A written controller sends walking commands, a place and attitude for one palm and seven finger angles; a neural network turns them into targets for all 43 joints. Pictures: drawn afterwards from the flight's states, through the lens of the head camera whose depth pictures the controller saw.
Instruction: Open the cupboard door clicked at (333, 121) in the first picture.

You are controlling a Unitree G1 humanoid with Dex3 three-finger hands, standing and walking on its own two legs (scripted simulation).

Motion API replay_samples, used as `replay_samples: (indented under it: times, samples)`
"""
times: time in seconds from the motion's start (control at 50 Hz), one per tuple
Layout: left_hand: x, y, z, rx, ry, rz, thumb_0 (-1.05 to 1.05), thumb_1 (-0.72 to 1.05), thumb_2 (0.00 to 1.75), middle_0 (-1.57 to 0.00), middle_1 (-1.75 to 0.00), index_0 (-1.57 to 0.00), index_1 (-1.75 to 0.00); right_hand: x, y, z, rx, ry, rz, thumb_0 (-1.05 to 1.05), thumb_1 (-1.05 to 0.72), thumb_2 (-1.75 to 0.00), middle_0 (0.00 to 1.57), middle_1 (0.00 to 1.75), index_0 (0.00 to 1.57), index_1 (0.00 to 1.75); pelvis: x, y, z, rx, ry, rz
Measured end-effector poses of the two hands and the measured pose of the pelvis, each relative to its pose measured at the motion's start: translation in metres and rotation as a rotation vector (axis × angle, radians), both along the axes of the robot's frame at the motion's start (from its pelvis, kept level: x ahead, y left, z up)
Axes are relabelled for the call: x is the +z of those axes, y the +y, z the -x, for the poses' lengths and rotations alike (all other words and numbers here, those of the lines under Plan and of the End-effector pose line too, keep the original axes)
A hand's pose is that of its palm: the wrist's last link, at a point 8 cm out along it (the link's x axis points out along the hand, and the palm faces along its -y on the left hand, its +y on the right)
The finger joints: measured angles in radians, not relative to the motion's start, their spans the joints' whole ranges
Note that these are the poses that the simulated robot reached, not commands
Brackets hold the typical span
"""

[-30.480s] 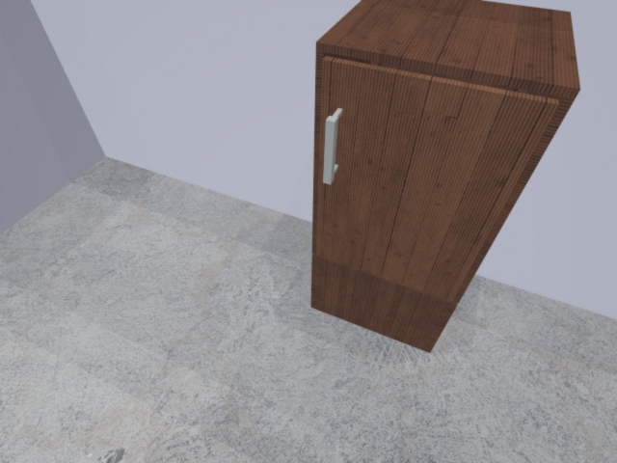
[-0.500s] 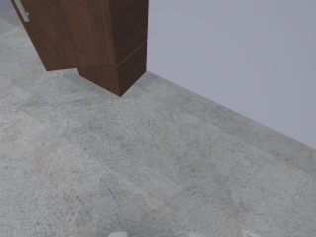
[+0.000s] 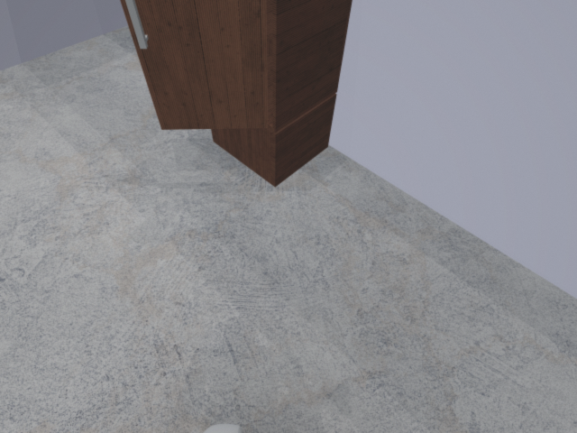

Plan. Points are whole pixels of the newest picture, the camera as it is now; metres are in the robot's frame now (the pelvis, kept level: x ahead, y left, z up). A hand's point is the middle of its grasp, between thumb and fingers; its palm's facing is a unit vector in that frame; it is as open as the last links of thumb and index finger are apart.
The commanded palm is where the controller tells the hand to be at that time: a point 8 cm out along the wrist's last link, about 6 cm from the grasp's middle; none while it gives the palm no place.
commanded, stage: take the last steps up to it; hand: left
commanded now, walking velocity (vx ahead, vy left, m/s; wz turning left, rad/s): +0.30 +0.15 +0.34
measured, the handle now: (137, 16) +1.11 +0.51 +0.01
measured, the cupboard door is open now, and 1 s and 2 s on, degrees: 47 47 47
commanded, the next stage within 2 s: come to a stop and stand still in 1.60 s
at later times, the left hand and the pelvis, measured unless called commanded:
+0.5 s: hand out of the picture +0.11 +0.21 -0.16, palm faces +0.20 -0.96 -0.22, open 7.4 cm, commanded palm none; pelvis +0.08 +0.02 +0.00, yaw +8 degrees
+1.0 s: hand (125, 327) +0.29 +0.31 -0.16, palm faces +0.17 -0.96 -0.20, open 7.4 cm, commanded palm none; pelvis +0.24 +0.11 +0.00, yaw +8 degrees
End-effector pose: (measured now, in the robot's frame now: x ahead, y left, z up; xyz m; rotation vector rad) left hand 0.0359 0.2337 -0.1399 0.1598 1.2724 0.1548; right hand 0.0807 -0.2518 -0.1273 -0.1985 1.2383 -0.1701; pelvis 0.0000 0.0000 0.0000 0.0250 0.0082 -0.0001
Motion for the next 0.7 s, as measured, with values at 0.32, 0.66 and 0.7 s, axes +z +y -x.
replay_samples:
  times: [0.32, 0.66, 0.7]
  samples:
    - [0.005, 0.031, -0.039, 0.081, -0.051, 0.004, 0.01, 0.91, 0.9, -0.19, -0.3, -0.2, -0.3, -0.008, 0.036, 0.01, 0.074, 0.094, -0.02, 0.01, -0.9, -0.9, 0.2, 0.3, 0.2, 0.3, 0.001, 0.014, -0.034, 0.079, -0.004, 0.037]
    - [-0.006, 0.036, -0.024, 0.244, 0.124, 0.064, 0.01, 0.9, 0.9, -0.2, -0.3, -0.2, -0.3, 0.001, 0.07, -0.147, 0.2, 0.021, -0.013, 0.01, -0.91, -0.9, 0.19, 0.3, 0.2, 0.3, 0.001, 0.056, -0.127, 0.175, 0.011, 0.006]
    - [-0.017, 0.048, -0.02, 0.27, 0.17, 0.081, 0.01, 0.9, 0.9, -0.2, -0.3, -0.2, -0.3, -0.003, 0.088, -0.177, 0.232, -0.027, 0.001, 0.01, -0.91, -0.9, 0.19, 0.3, 0.2, 0.3, -0.009, 0.073, -0.143, 0.174, 0.008, 0.021]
